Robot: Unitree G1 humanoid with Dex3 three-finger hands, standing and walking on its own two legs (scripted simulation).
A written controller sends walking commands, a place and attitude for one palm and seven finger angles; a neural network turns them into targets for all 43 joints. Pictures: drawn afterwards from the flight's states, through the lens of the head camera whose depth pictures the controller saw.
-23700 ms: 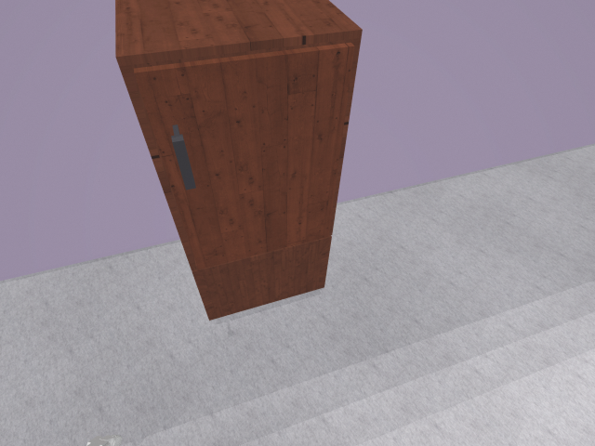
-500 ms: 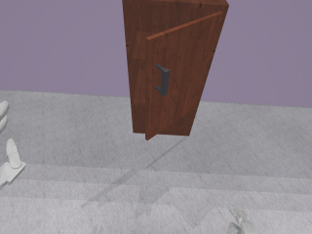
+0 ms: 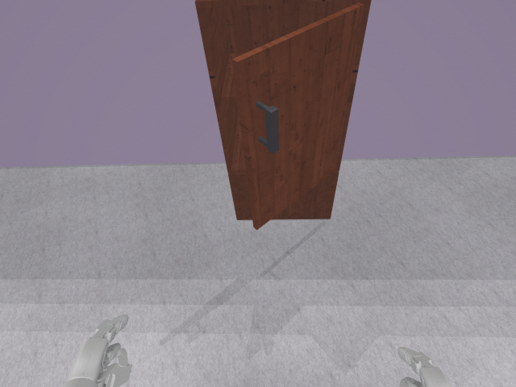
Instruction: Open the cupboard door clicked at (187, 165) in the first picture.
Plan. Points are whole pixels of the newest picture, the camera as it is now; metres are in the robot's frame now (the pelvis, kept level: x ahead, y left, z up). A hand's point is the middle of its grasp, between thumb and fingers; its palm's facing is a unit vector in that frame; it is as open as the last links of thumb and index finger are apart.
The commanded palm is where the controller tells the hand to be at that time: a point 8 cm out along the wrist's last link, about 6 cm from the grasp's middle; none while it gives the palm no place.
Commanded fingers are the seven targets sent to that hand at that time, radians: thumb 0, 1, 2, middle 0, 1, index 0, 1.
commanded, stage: let the arm hang, fingers relaxed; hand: left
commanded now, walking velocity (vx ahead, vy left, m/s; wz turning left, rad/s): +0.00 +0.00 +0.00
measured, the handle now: (266, 127) +0.67 +0.02 +0.01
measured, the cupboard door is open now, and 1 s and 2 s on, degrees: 43 43 43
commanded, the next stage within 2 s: look to check the result in 0.92 s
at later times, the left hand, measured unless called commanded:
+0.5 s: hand out of the picture +0.00 +0.18 -0.16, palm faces +0.04 -0.97 -0.26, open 7.3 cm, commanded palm none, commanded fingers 0.00 0.90 0.90 -0.20 -0.30 -0.20 -0.30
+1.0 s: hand out of the picture +0.02 +0.15 -0.16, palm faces +0.05 -0.98 -0.19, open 7.3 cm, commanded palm none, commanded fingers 0.00 0.90 0.90 -0.20 -0.30 -0.20 -0.30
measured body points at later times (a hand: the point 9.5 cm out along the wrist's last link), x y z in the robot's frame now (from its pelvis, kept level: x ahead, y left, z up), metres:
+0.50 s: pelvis +0.00 -0.02 +0.01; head +0.02 -0.04 +0.46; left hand +0.00 +0.23 -0.14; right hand -0.02 -0.23 -0.16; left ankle +0.02 +0.09 -0.73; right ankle +0.05 -0.12 -0.73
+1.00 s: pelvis +0.02 -0.01 +0.01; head +0.04 -0.02 +0.46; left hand +0.02 +0.21 -0.15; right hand +0.01 -0.23 -0.15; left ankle +0.02 +0.09 -0.73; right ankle +0.05 -0.12 -0.73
